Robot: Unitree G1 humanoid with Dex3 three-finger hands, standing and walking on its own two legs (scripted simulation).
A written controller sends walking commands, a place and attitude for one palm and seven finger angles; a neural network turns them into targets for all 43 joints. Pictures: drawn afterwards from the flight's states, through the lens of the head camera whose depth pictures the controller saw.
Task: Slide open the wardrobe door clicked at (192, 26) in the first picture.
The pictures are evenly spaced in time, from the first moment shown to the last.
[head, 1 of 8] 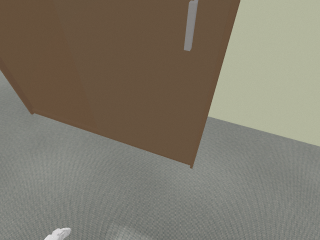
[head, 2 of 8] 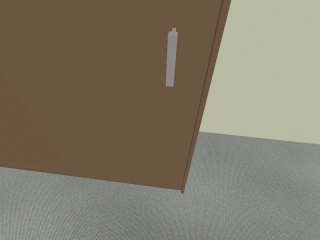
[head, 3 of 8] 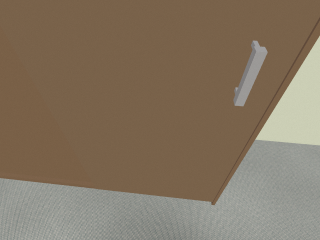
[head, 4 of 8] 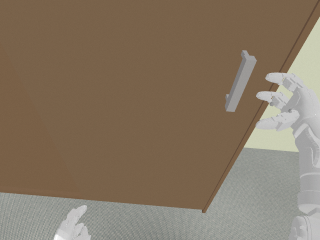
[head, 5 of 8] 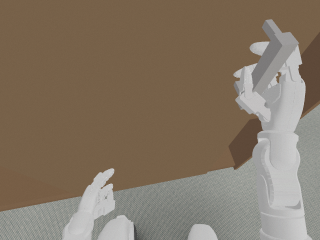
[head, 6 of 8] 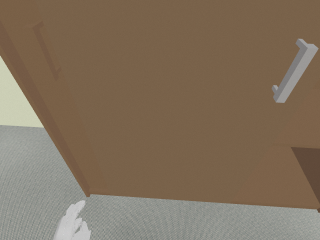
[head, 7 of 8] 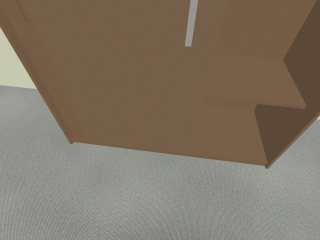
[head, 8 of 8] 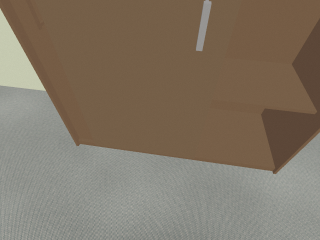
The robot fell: no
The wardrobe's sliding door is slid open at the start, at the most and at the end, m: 0.00 0.56 0.56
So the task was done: yes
